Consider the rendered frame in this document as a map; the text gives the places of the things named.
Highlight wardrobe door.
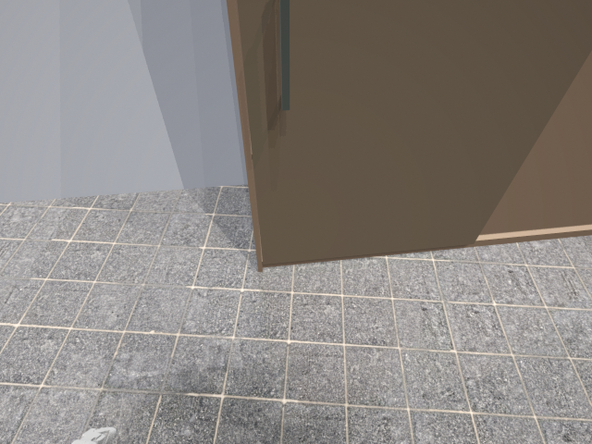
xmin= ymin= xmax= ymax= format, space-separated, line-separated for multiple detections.
xmin=237 ymin=0 xmax=592 ymax=265
xmin=479 ymin=51 xmax=592 ymax=235

